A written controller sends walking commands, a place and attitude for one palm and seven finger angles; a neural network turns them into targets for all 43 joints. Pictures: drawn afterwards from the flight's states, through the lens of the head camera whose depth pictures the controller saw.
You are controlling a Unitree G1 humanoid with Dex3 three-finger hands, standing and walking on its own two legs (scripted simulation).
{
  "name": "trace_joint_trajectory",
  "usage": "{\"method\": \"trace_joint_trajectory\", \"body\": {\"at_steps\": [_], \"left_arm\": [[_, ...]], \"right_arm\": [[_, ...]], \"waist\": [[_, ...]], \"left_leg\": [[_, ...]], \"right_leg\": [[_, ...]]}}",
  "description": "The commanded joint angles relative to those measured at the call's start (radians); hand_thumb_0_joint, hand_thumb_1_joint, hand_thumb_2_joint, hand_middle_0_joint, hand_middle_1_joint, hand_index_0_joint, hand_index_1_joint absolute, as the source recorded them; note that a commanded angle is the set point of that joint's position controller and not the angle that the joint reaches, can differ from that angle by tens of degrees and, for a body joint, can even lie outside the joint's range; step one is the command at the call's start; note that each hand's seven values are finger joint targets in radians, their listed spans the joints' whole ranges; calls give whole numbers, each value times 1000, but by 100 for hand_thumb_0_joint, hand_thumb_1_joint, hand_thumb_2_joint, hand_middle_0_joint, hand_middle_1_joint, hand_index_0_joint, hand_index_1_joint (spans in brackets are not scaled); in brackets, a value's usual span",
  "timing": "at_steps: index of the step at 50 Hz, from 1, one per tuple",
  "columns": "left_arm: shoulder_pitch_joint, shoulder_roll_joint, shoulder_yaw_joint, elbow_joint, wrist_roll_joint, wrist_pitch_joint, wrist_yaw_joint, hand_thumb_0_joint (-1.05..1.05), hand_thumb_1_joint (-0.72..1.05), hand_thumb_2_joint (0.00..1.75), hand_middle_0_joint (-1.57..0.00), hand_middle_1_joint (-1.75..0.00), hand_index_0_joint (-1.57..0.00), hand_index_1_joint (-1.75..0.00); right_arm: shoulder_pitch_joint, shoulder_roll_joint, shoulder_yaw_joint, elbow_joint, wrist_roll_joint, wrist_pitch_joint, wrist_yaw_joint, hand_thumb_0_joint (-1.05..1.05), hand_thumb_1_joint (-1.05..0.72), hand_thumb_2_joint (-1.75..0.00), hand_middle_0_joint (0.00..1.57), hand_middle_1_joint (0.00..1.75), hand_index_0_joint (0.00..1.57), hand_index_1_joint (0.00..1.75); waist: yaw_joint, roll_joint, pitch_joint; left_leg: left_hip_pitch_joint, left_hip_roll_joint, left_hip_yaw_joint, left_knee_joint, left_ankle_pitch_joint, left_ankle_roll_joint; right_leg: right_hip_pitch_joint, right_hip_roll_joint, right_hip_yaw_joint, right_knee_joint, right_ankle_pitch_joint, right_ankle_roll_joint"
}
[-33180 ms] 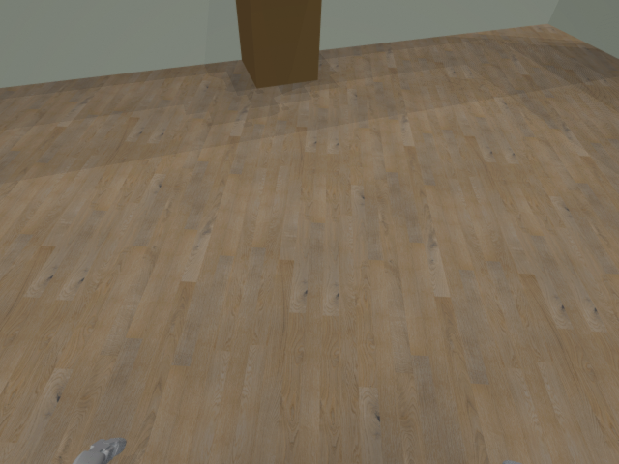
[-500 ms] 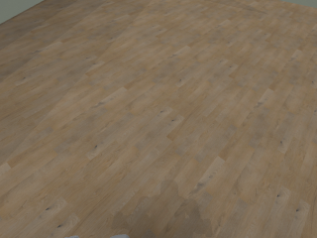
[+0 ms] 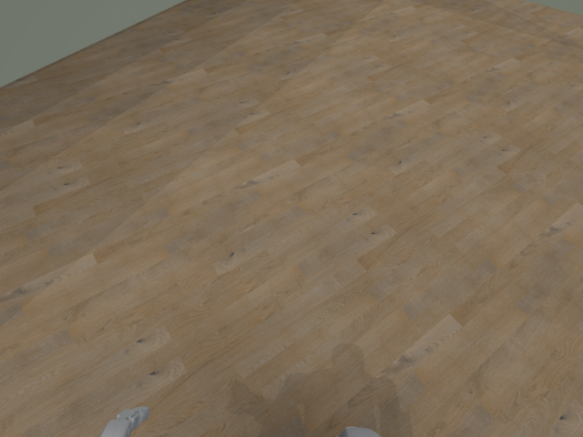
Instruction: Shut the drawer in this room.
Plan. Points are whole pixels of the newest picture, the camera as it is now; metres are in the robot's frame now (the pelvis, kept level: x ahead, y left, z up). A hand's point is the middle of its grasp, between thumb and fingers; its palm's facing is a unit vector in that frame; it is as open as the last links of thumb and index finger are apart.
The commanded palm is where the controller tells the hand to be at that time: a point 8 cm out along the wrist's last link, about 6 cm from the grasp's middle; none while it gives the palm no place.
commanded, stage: turn to face it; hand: left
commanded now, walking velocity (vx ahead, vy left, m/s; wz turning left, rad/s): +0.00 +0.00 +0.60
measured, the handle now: out of the picture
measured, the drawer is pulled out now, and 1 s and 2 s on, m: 0.19 0.19 0.19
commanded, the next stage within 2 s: none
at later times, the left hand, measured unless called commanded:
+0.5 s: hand out of the picture -0.05 +0.16 -0.16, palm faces +0.34 -0.90 -0.26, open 7.4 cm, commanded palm none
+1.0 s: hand out of the picture -0.06 +0.22 -0.15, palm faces +0.57 -0.77 -0.28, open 7.4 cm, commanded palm none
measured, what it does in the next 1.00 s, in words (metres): steps on the spot, turning left: right foot, then left foot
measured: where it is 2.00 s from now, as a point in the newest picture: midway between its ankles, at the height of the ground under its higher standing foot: outside the picture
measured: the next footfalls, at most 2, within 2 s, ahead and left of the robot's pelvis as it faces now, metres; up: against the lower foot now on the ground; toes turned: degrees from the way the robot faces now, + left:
right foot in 0.12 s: +0.02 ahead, -0.15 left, +0.00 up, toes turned +5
left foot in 0.60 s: -0.07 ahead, +0.10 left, +0.00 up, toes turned +29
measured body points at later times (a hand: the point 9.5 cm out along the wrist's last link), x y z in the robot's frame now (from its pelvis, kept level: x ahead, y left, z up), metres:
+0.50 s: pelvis -0.03 -0.04 +0.00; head +0.02 -0.04 +0.45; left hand -0.07 +0.21 -0.14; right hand +0.12 -0.28 -0.15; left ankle -0.11 +0.10 -0.69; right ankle -0.02 -0.15 -0.74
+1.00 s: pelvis -0.04 -0.03 -0.01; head +0.01 +0.00 +0.44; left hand -0.09 +0.26 -0.13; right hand +0.17 -0.19 -0.15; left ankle -0.11 +0.08 -0.74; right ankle +0.05 -0.13 -0.71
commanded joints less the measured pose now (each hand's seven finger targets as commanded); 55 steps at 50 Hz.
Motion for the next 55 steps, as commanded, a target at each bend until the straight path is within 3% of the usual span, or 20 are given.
{"method": "trace_joint_trajectory", "body": {"at_steps": [1, 4, 5, 6, 7, 8, 12, 23, 26, 28, 29, 30, 31, 36, 45, 50, 51, 53, 54, 55], "left_arm": [[17, 81, 12, -95, -7, -35, 14, 0, 90, 90, -20, -30, -20, -30], [126, 93, 22, -75, -13, -40, 18, 0, 90, 90, -20, -30, -20, -30], [170, 127, 30, -67, -8, -46, 21, 0, 90, 90, -20, -30, -20, -30], [172, 222, 47, -85, 12, -56, 29, 0, 90, 90, -20, -30, -20, -30], [107, 237, 37, -114, 7, -50, 32, 0, 90, 90, -20, -30, -20, -30], [21, 204, 24, -140, 2, -48, 32, 0, 90, 90, -20, -30, -20, -30], [-28, 108, 4, -143, -2, -73, 24, 0, 90, 90, -20, -30, -20, -30], [199, 198, 30, -65, 16, -69, 19, 0, 90, 90, -20, -30, -20, -30], [194, 214, 36, -51, 15, -63, 15, 0, 90, 90, -20, -30, -20, -30], [168, 209, 39, -53, 4, -58, 13, 0, 90, 90, -20, -30, -20, -30], [166, 176, 34, -69, -3, -54, 9, 0, 90, 90, -20, -30, -20, -30], [125, 100, 13, -110, -7, -51, 2, 0, 90, 90, -20, -30, -20, -30], [52, 110, 4, -130, 4, -38, 9, 0, 90, 90, -20, -30, -20, -30], [64, 117, 19, -78, -1, -34, -3, 0, 90, 90, -20, -30, -20, -30], [-9, 101, 10, -124, -5, -32, 4, 0, 90, 90, -20, -30, -20, -30], [84, 100, 10, -119, -13, -51, 6, 0, 90, 90, -20, -30, -20, -30], [128, 125, 15, -108, -11, -63, 9, 0, 90, 90, -20, -30, -20, -30], [182, 269, 40, -106, 9, -78, 22, 0, 90, 90, -20, -30, -20, -30], [171, 242, 33, -114, 3, -73, 25, 0, 90, 90, -20, -30, -20, -30], [106, 190, 27, -122, 0, -82, 27, 0, 90, 90, -20, -30, -20, -30]], "right_arm": [[19, -232, -70, -70, -3, -4, -11, 0, -90, -90, 20, 30, 20, 30], [-33, -217, -73, -90, 2, 5, -5, 0, -90, -90, 20, 30, 20, 30], [-41, -187, -71, -98, 8, 9, -1, 0, -90, -90, 20, 30, 20, 30], [-25, -121, -63, -113, 17, 11, 1, 0, -90, -90, 20, 30, 20, 30], [-61, -157, -67, -124, 4, 7, 0, 0, -90, -90, 20, 30, 20, 30], [-44, -174, -71, -116, -3, 14, 8, 0, -90, -90, 20, 30, 20, 30], [35, -139, -64, -48, -3, 37, 25, 0, -90, -90, 20, 30, 20, 30], [-151, -113, -24, -89, 13, 21, 25, 0, -90, -90, 20, 30, 20, 30], [-125, -115, -19, -87, 17, 9, 21, 0, -90, -90, 20, 30, 20, 30], [-46, -149, -27, -68, 14, -1, 19, 0, -90, -90, 20, 30, 20, 30], [13, -228, -47, -56, 9, -12, 16, 0, -90, -90, 20, 30, 20, 30], [76, -337, -78, -50, 7, -16, 8, 0, -90, -90, 20, 30, 20, 30], [135, -350, -76, -21, 15, -5, 3, 0, -90, -90, 20, 30, 20, 30], [-68, -237, -41, -71, 4, -16, -18, 0, -90, -90, 20, 30, 20, 30], [-27, -248, -54, -79, -1, -11, -12, 0, -90, -90, 20, 30, 20, 30], [-76, -240, -59, -96, 2, -3, -11, 0, -90, -90, 20, 30, 20, 30], [-76, -219, -58, -100, 9, -4, -8, 0, -90, -90, 20, 30, 20, 30], [-61, -133, -45, -132, 17, -7, 0, 0, -90, -90, 20, 30, 20, 30], [-73, -176, -55, -129, 10, 1, -1, 0, -90, -90, 20, 30, 20, 30], [-39, -181, -60, -93, 7, 14, 5, 0, -90, -90, 20, 30, 20, 30]], "waist": [[10, 170, -145], [58, 156, -157], [81, 72, -159], [89, -218, -151], [84, -261, -85], [35, -147, -41], [-14, -149, 4], [108, -216, -96], [96, -239, -129], [41, -170, -166], [4, 6, -215], [-41, 311, -218], [-63, 238, -209], [23, 202, -86], [6, 154, -87], [57, 153, -137], [81, 96, -153], [105, -314, -186], [96, -192, -156], [62, -222, -127]], "left_leg": [[112, 267, -383, -123, 54, 114], [-56, 196, -360, -103, -66, 48], [-182, 139, -298, -20, -168, -3], [-373, 14, -104, 247, -344, -85], [-356, -4, 5, 464, -402, -109], [-287, 35, -16, 597, -349, -101], [-266, 85, 53, 773, -186, -133], [-158, 111, 167, 343, -325, -151], [-55, 91, 205, 177, -281, -132], [138, 94, 205, -37, -53, -113], [336, 209, 65, -84, 166, -66], [467, 476, -271, -74, 596, 67], [424, 513, -220, -45, 702, 133], [230, 318, -93, -66, 489, 85], [195, 297, -228, -81, 331, 110], [77, 236, -265, 22, 339, 66], [-3, 195, -243, 87, 231, 24], [-282, -12, 30, 483, -475, -112], [-248, 43, -7, 645, -472, -104], [-225, 74, -31, 722, -402, -105]], "right_leg": [[42, 28, 8, -162, -32, -26], [293, 47, -23, -421, 89, -51], [429, -22, 30, -571, 101, -77], [512, -297, 335, -733, -95, -170], [313, -450, 418, -756, -77, -241], [164, -412, 303, -744, -33, -248], [163, -239, 32, -650, 249, -179], [417, -322, -67, -511, 628, -233], [423, -320, -106, -434, 711, -205], [323, -297, -181, -309, 619, -135], [146, -238, -221, -140, 412, -78], [-166, -98, -211, 67, -214, -6], [-175, -100, -118, 162, -258, -16], [-137, -78, -50, 209, -38, -10], [-74, -26, -33, -2, -32, -2], [197, 26, -63, -353, 107, -21], [331, -6, -43, -509, 223, -25], [490, -457, 362, -611, 485, -207], [378, -460, 296, -591, 514, -262], [286, -402, 241, -622, 391, -244]]}}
